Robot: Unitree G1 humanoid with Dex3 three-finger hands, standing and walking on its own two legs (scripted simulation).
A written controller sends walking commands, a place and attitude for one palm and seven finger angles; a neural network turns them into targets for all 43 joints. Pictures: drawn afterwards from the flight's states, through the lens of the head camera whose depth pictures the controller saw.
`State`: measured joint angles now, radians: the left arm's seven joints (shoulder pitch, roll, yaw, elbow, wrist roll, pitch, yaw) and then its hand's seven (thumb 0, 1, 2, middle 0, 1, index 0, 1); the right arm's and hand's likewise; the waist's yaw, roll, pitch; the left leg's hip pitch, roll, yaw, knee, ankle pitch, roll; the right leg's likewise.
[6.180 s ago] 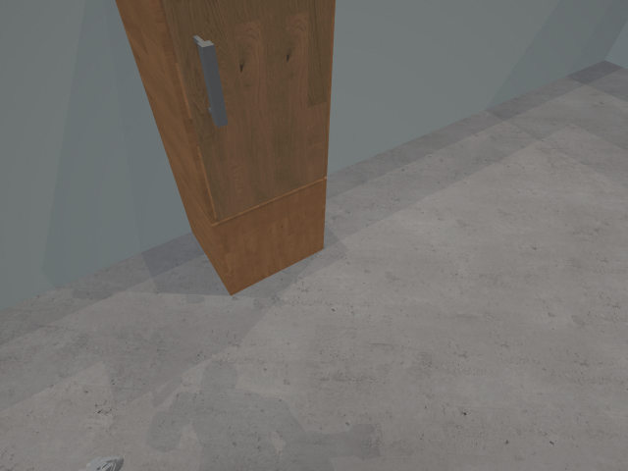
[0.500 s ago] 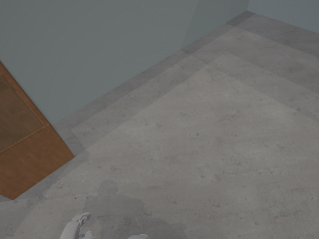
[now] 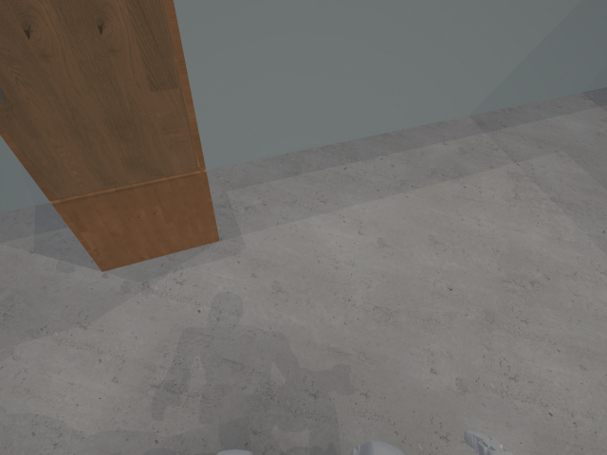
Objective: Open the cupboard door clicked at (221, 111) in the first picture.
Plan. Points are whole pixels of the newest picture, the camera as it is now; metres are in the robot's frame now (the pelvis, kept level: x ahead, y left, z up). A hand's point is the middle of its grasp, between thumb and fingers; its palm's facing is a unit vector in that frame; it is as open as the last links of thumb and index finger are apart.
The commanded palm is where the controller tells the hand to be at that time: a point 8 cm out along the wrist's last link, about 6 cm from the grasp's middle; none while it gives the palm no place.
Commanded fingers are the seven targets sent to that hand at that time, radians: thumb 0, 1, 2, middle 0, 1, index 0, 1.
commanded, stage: turn to face it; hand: left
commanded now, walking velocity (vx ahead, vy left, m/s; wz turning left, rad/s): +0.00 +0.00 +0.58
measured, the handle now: out of the picture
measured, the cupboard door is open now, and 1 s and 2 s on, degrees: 0 0 0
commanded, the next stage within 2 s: take the last steps up to it in 0.50 s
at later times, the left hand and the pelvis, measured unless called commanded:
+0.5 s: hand out of the picture +0.06 +0.17 -0.13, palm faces +0.26 -0.92 -0.29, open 7.4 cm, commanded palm none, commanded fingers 0.00 0.90 0.90 -0.20 -0.30 -0.20 -0.30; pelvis +0.01 -0.04 +0.01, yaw +15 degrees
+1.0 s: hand out of the picture -0.06 +0.23 -0.17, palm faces +0.43 -0.88 -0.21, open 7.4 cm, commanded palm none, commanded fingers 0.00 0.90 0.90 -0.20 -0.30 -0.20 -0.30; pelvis +0.02 +0.04 +0.01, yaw +22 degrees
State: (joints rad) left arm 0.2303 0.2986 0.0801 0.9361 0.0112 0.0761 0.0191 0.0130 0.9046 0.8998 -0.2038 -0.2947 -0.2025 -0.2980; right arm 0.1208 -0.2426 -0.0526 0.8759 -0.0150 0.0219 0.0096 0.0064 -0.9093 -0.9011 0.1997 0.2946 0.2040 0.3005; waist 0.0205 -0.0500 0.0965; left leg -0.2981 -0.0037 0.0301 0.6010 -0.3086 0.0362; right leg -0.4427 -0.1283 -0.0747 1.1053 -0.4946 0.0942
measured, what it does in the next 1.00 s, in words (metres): steps on the spot, turning left: right foot, then left foot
